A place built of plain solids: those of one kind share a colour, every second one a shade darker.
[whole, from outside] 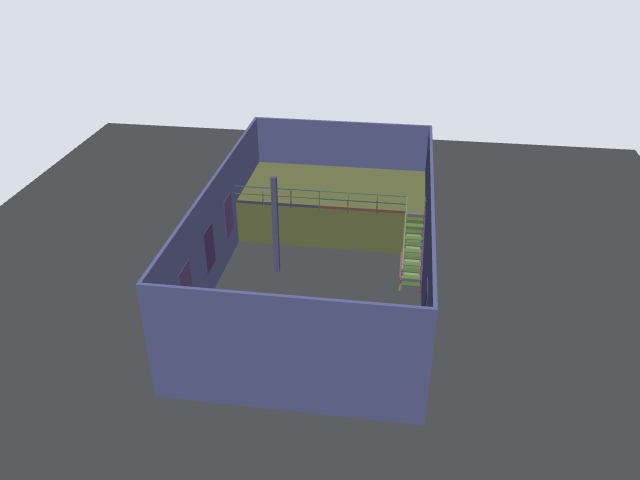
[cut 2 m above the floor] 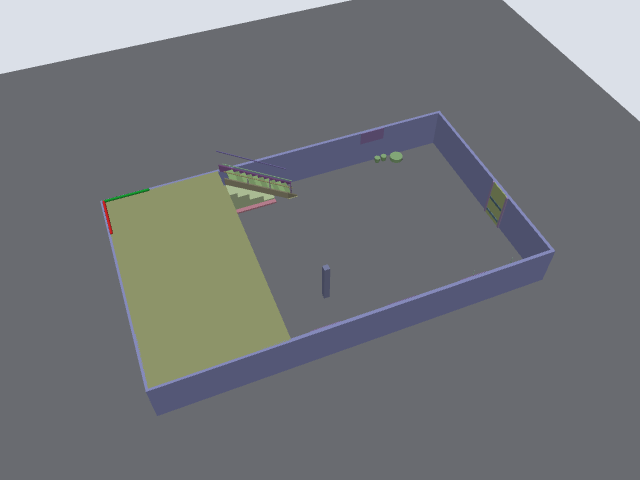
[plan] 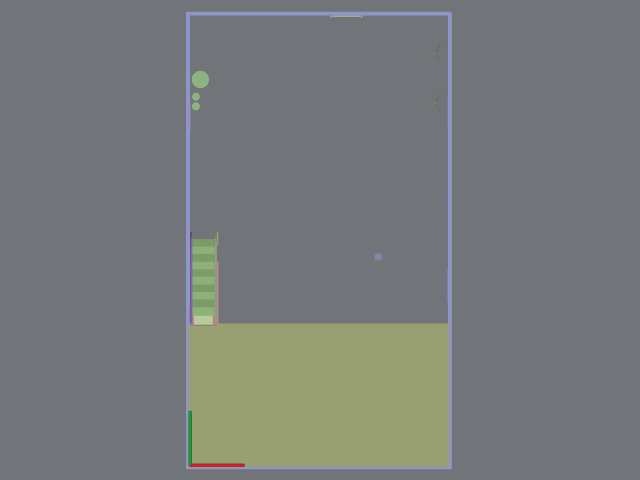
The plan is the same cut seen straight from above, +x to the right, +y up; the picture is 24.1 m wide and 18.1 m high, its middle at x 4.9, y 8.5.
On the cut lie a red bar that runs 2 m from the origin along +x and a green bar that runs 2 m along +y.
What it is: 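A pumping station 9.7 x 17.0 m, 5.1 m high; the engine floor; at the rear the gallery 5.3 m deep at 2.38 m over closed stores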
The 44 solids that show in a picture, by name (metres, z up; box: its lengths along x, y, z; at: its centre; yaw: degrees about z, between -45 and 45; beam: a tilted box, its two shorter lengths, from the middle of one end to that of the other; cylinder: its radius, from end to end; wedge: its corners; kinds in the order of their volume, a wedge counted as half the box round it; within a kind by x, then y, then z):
{
 "loft_1": {"box": [9.82, 5.33, 2.43], "at": [4.86, 2.62, 1.16]},
 "loft_2": {"box": [8.76, 0.09, 2.43], "at": [5.39, 5.31, 1.16]},
 "wall_1": {"box": [0.15, 17.26, 5.13], "at": [-0.07, 8.48, 2.52]},
 "wall_2": {"box": [10.02, 0.15, 5.13], "at": [4.86, -0.07, 2.52]},
 "wall_3": {"box": [10.02, 0.15, 5.13], "at": [4.86, 17.04, 2.52]},
 "wall_4": {"box": [0.15, 17.26, 5.13], "at": [9.79, 8.48, 2.52]},
 "under_1": {"box": [0.71, 0.57, 1.21], "at": [0.5, 5.59, 0.56]},
 "under_2": {"box": [0.71, 0.56, 0.93], "at": [0.5, 6.16, 0.41]},
 "under_3": {"box": [0.71, 0.69, 0.55], "at": [0.5, 6.78, 0.22]},
 "under_4": {"box": [0.71, 0.56, 0.21], "at": [0.5, 7.41, 0.06]},
 "under_plinth_1": {"box": [1.15, 2.39, 0.14], "at": [0.5, 6.5, 0.02]},
 "post_1": {"box": [0.26, 0.26, 5.13], "at": [7.1, 7.86, 2.52]},
 "stair_string_left_1": {"wedge": [[0.92, 5.36, 2.07], [0.92, 5.36, 2.44], [0.92, 8.33, 0.0], [0.92, 8.33, 0.37], [1.01, 5.36, 2.07], [1.01, 5.36, 2.44], [1.01, 8.33, 0.0], [1.01, 8.33, 0.37]]},
 "stair_string_right_1": {"wedge": [[-0.01, 5.36, 2.07], [-0.01, 5.36, 2.44], [-0.01, 8.32, 0.0], [-0.01, 8.32, 0.37], [0.07, 5.36, 2.07], [0.07, 5.36, 2.44], [0.07, 8.32, 0.0], [0.07, 8.32, 0.37]]},
 "winf_1": {"box": [0.028, 1.26, 2.03], "at": [0.01, 13.25, 2.33]},
 "winf_2": {"box": [0.028, 1.26, 2.03], "at": [9.71, 6.78, 2.33]},
 "winf_3": {"box": [0.028, 1.26, 2.03], "at": [9.71, 10.01, 2.33]},
 "winf_4": {"box": [0.028, 1.26, 2.03], "at": [9.71, 13.25, 2.33]},
 "stair_wallrail_right_1": {"wedge": [[0.05, 5.33, 3.31], [0.05, 5.36, 3.35], [0.05, 8.58, 1.06], [0.05, 8.6, 1.09], [0.09, 5.33, 3.31], [0.09, 5.36, 3.35], [0.09, 8.58, 1.06], [0.09, 8.6, 1.09]]},
 "stair_handrail_left_1": {"wedge": [[0.95, 5.37, 3.29], [0.95, 5.4, 3.32], [0.95, 8.56, 1.07], [0.95, 8.58, 1.11], [0.99, 5.37, 3.29], [0.99, 5.4, 3.32], [0.99, 8.56, 1.07], [0.99, 8.58, 1.11]]},
 "stair_kneerail_left_1": {"wedge": [[0.95, 5.37, 2.81], [0.95, 5.4, 2.85], [0.95, 8.56, 0.6], [0.95, 8.58, 0.63], [0.99, 5.37, 2.81], [0.99, 5.4, 2.85], [0.99, 8.56, 0.6], [0.99, 8.58, 0.63]]},
 "door_leaf_1": {"box": [1.02, 0.04, 2.1], "at": [5.9, 16.94, 1.0]},
 "stair_tread_1": {"wedge": [[0.07, 5.36, 2.13], [0.07, 5.36, 2.18], [0.07, 5.68, 2.13], [0.07, 5.68, 2.18], [0.93, 5.36, 2.13], [0.93, 5.36, 2.18], [0.93, 5.68, 2.13], [0.93, 5.68, 2.18]]},
 "stair_tread_2": {"wedge": [[0.07, 5.64, 1.93], [0.07, 5.64, 1.98], [0.07, 5.97, 1.93], [0.07, 5.97, 1.98], [0.93, 5.64, 1.93], [0.93, 5.64, 1.98], [0.93, 5.97, 1.93], [0.93, 5.97, 1.98]]},
 "stair_tread_3": {"wedge": [[0.07, 5.93, 1.73], [0.07, 5.93, 1.78], [0.07, 6.25, 1.73], [0.07, 6.25, 1.78], [0.93, 5.93, 1.73], [0.93, 5.93, 1.78], [0.93, 6.25, 1.73], [0.93, 6.25, 1.78]]},
 "stair_tread_4": {"wedge": [[0.07, 6.21, 1.53], [0.07, 6.21, 1.58], [0.07, 6.54, 1.54], [0.07, 6.54, 1.58], [0.93, 6.21, 1.53], [0.93, 6.21, 1.58], [0.93, 6.54, 1.54], [0.93, 6.54, 1.59]]},
 "stair_tread_5": {"wedge": [[0.07, 6.5, 1.34], [0.07, 6.5, 1.39], [0.07, 6.82, 1.33], [0.07, 6.82, 1.38], [0.93, 6.5, 1.34], [0.93, 6.5, 1.39], [0.93, 6.82, 1.34], [0.93, 6.82, 1.39]]},
 "stair_tread_6": {"wedge": [[0.07, 6.78, 1.14], [0.07, 6.78, 1.19], [0.07, 7.11, 1.14], [0.07, 7.11, 1.19], [0.93, 6.79, 1.14], [0.93, 6.79, 1.19], [0.93, 7.11, 1.14], [0.93, 7.11, 1.19]]},
 "stair_tread_7": {"wedge": [[0.07, 7.07, 0.93], [0.07, 7.07, 0.98], [0.07, 7.4, 0.94], [0.07, 7.4, 0.99], [0.93, 7.07, 0.94], [0.93, 7.07, 0.99], [0.93, 7.4, 0.94], [0.93, 7.4, 0.99]]},
 "stair_tread_8": {"wedge": [[0.07, 7.36, 0.74], [0.07, 7.36, 0.79], [0.07, 7.68, 0.74], [0.07, 7.68, 0.79], [0.93, 7.35, 0.74], [0.93, 7.35, 0.79], [0.93, 7.68, 0.74], [0.93, 7.68, 0.79]]},
 "stair_tread_9": {"wedge": [[0.07, 7.64, 0.54], [0.07, 7.64, 0.59], [0.07, 7.97, 0.54], [0.07, 7.97, 0.59], [0.93, 7.64, 0.54], [0.93, 7.64, 0.59], [0.93, 7.97, 0.54], [0.93, 7.97, 0.59]]},
 "stair_tread_10": {"wedge": [[0.07, 7.93, 0.34], [0.07, 7.93, 0.39], [0.07, 8.25, 0.34], [0.07, 8.25, 0.39], [0.93, 7.93, 0.35], [0.93, 7.93, 0.4], [0.93, 8.25, 0.34], [0.93, 8.25, 0.39]]},
 "stair_tread_11": {"wedge": [[0.07, 8.21, 0.14], [0.07, 8.21, 0.19], [0.07, 8.54, 0.14], [0.07, 8.54, 0.19], [0.93, 8.21, 0.15], [0.93, 8.21, 0.2], [0.93, 8.54, 0.15], [0.93, 8.54, 0.2]]},
 "hose_1": {"cylinder": 0.15, "from": [0.22, 13.54, 0.21], "to": [0.22, 13.54, 0.28]},
 "hose_2": {"cylinder": 0.15, "from": [0.22, 13.9, 0.21], "to": [0.22, 13.9, 0.28]},
 "hose_3": {"cylinder": 0.33, "from": [0.39, 14.55, 0.0], "to": [0.39, 14.55, 0.2]},
 "door_jamb_1": {"box": [0.1, 0.07, 2.21], "at": [5.33, 16.93, 1.05]},
 "door_jamb_2": {"box": [0.1, 0.07, 2.21], "at": [6.47, 16.93, 1.05]},
 "e1a_toeboard_1": {"box": [4.38, 0.025, 0.14], "at": [3.16, 5.37, 2.42]},
 "e1b_toeboard_1": {"box": [4.38, 0.025, 0.14], "at": [7.53, 5.37, 2.42]},
 "e1a_handrail_1": {"box": [4.38, 0.041, 0.041], "at": [3.16, 5.38, 3.31]},
 "e1a_kneerail_1": {"box": [4.38, 0.041, 0.041], "at": [3.16, 5.38, 2.89]},
 "e1b_handrail_1": {"box": [4.38, 0.041, 0.041], "at": [7.53, 5.38, 3.31]},
 "e1b_kneerail_1": {"box": [4.38, 0.041, 0.041], "at": [7.53, 5.38, 2.89]}
}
